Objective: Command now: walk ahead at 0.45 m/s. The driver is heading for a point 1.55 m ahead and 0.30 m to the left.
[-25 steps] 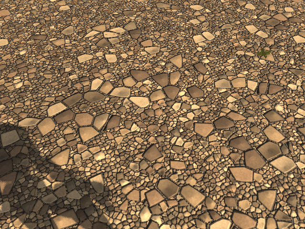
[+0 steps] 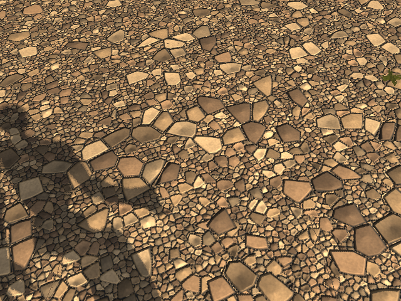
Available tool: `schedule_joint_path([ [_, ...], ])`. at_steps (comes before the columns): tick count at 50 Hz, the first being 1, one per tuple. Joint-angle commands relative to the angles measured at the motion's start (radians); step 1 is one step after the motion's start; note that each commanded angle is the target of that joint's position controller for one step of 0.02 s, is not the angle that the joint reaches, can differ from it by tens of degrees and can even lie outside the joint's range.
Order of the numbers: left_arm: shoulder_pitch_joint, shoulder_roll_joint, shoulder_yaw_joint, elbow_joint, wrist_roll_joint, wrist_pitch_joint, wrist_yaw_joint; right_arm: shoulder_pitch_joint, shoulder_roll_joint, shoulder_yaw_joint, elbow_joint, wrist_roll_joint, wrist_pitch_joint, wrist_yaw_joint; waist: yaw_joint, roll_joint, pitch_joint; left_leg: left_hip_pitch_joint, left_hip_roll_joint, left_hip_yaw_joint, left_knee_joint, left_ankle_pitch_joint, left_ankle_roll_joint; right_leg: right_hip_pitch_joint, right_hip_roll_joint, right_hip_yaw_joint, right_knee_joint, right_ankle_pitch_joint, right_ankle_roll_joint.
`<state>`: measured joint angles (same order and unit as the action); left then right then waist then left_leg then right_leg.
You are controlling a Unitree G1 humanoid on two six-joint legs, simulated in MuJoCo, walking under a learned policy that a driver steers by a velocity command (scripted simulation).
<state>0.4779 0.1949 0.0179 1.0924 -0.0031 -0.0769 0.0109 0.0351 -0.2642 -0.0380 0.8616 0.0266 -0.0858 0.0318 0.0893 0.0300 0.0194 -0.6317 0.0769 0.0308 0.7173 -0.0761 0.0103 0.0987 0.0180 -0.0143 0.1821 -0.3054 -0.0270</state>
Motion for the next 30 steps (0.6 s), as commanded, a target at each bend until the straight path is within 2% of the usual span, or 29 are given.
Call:
schedule_joint_path([
  [1, 0.017, 0.198, 0.038, -0.032, -0.015, -0.012, 0.012, -0.168, -0.042, 0.004, -0.11, 0.007, -0.009, 0.008, -0.021, -0.141, 0.137, 0.058, -0.034, 0.017, -0.138, 0.089, 0.014, -0.143, -0.241, 0.104, -0.111, 0.333, -0.144],
  [3, 0.005, 0.202, 0.045, -0.033, -0.019, -0.008, 0.011, -0.151, -0.074, -0.007, -0.116, 0.006, -0.011, 0.013, -0.056, -0.136, 0.117, 0.093, -0.042, 0.005, -0.179, 0.075, 0.048, -0.064, -0.269, 0.088, -0.055, 0.472, -0.123],
  [4, -0.009, 0.214, 0.05, -0.038, -0.014, -0.003, 0.01, -0.107, -0.097, -0.018, -0.108, 0.004, -0.012, 0.013, -0.088, -0.145, 0.074, 0.159, -0.062, 0.015, -0.176, 0.054, 0.066, -0.03, -0.275, 0.073, 0.013, 0.644, -0.11],
  [5, -0.023, 0.223, 0.055, -0.044, -0.008, 0.006, 0.01, -0.016, -0.124, -0.035, -0.084, 0.003, -0.01, 0.01, -0.141, -0.158, 0.003, 0.279, -0.091, 0.033, -0.162, 0.024, 0.087, -0.018, -0.265, 0.051, 0.131, 0.826, -0.094],
  [6, -0.032, 0.211, 0.052, -0.051, -0.001, 0.016, 0.01, 0.148, -0.157, -0.058, -0.032, 0.006, -0.005, 0.003, -0.219, -0.15, -0.094, 0.482, -0.117, 0.051, -0.162, 0.01, 0.114, -0.067, -0.225, 0.021, 0.324, 0.91, -0.069],
  [7, -0.03, 0.184, 0.039, -0.073, 0.013, 0.02, 0.009, 0.324, -0.205, -0.076, 0.009, 0.001, 0.002, -0.007, -0.282, -0.084, -0.209, 0.776, 0.019, -0.108, -0.14, -0.053, 0.163, -0.282, -0.182, 0.005, 0.611, 0.682, -0.043],
  [8, 0.109, 0.018, -0.004, -0.085, 0.006, 0.002, -0.004, 0.412, -0.285, -0.09, 0.041, -0.018, 0.004, -0.001, -0.201, 0.225, -0.39, 1.075, 0.285, -0.637, -0.298, -0.375, 0.334, -0.629, 0.022, 0.012, 1.018, -0.004, 0.019],
  [9, 0.048, 0.089, 0.011, -0.077, -0.015, -0.029, -0.012, 0.375, -0.193, -0.061, 0.038, -0.014, 0.0, 0.003, -0.219, 0.182, -0.357, 1.017, 0.29, -0.823, -0.467, -0.48, 0.312, -0.734, 0.019, 0.159, 1.159, -0.239, -0.006],
  [10, -0.062, 0.165, 0.035, -0.121, -0.046, -0.047, -0.015, 0.268, -0.154, -0.047, 0.026, -0.012, -0.009, 0.004, -0.188, 0.14, -0.173, 0.86, 0.268, -0.671, -0.482, -0.435, 0.258, -0.82, -0.035, 0.135, 1.204, -0.173, -0.027],
  [11, -0.118, 0.175, 0.036, -0.136, -0.046, -0.054, -0.007, 0.173, -0.128, -0.038, 0.005, -0.016, -0.017, 0.007, -0.153, 0.045, -0.093, 0.695, 0.234, -0.529, -0.5, -0.3, 0.235, -0.783, -0.092, 0.113, 1.162, -0.071, -0.037],
  [12, -0.139, 0.17, 0.044, -0.138, -0.032, -0.051, 0.002, 0.122, -0.102, -0.032, 0.0, -0.025, -0.024, 0.012, -0.12, 0.007, -0.047, 0.563, 0.196, -0.414, -0.519, -0.174, 0.22, -0.733, -0.129, 0.099, 1.106, -0.003, -0.035],
  [13, -0.114, 0.15, 0.048, -0.134, -0.023, -0.038, 0.007, 0.099, -0.082, -0.026, 0.003, -0.036, -0.03, 0.015, -0.082, 0.034, -0.042, 0.481, 0.157, -0.33, -0.542, -0.115, 0.206, -0.66, -0.162, 0.107, 1.059, 0.038, -0.035],
  [14, -0.098, 0.13, 0.047, -0.131, -0.02, -0.024, 0.008, 0.095, -0.066, -0.022, 0.011, -0.036, -0.032, 0.018, -0.065, 0.05, -0.039, 0.438, 0.136, -0.289, -0.565, -0.099, 0.207, -0.623, -0.17, 0.105, 1.027, 0.049, -0.032],
  [15, -0.096, 0.116, 0.048, -0.134, -0.019, -0.013, 0.009, 0.11, -0.065, -0.021, 0.022, -0.033, -0.034, 0.016, -0.057, 0.051, -0.028, 0.408, 0.127, -0.256, -0.585, -0.079, 0.216, -0.615, -0.175, 0.095, 0.998, 0.05, -0.027],
  [17, -0.155, 0.121, 0.052, -0.162, -0.012, 0.0, 0.012, 0.149, -0.093, -0.026, 0.043, -0.031, -0.036, 0.003, -0.057, 0.04, 0.009, 0.381, 0.127, -0.219, -0.622, -0.061, 0.233, -0.67, -0.186, 0.083, 0.92, 0.097, -0.007],
  [19, -0.252, 0.134, 0.056, -0.2, -0.002, 0.0, 0.013, 0.195, -0.12, -0.031, 0.058, -0.031, -0.033, -0.014, -0.079, 0.015, 0.039, 0.415, 0.135, -0.209, -0.641, -0.045, 0.239, -0.764, -0.193, 0.082, 0.8, 0.196, 0.017],
  [21, -0.322, 0.127, 0.055, -0.224, 0.001, -0.006, 0.006, 0.23, -0.129, -0.032, 0.067, -0.028, -0.027, -0.027, -0.097, 0.011, 0.044, 0.45, 0.123, -0.173, -0.641, -0.009, 0.222, -0.79, -0.182, 0.073, 0.665, 0.308, 0.029],
  [25, -0.467, 0.106, 0.04, -0.265, -0.008, -0.018, -0.013, 0.309, -0.146, -0.034, 0.091, -0.015, -0.018, -0.039, -0.147, 0.008, 0.059, 0.492, 0.105, -0.106, -0.635, 0.015, 0.194, -0.734, -0.132, 0.024, 0.448, 0.438, 0.034],
  [28, -0.545, 0.111, 0.033, -0.298, -0.015, -0.023, -0.031, 0.368, -0.149, -0.037, 0.119, -0.01, -0.002, -0.04, -0.169, 0.006, 0.078, 0.601, 0.143, -0.104, -0.592, 0.042, 0.192, -0.757, -0.116, 0.025, 0.37, 0.401, 0.022],
  [30, -0.564, 0.126, 0.035, -0.318, -0.017, -0.029, -0.043, 0.379, -0.158, -0.043, 0.128, -0.008, 0.01, -0.043, -0.16, 0.014, 0.075, 0.678, 0.177, -0.115, -0.544, 0.093, 0.181, -0.76, -0.108, 0.03, 0.334, 0.329, -0.002],
])
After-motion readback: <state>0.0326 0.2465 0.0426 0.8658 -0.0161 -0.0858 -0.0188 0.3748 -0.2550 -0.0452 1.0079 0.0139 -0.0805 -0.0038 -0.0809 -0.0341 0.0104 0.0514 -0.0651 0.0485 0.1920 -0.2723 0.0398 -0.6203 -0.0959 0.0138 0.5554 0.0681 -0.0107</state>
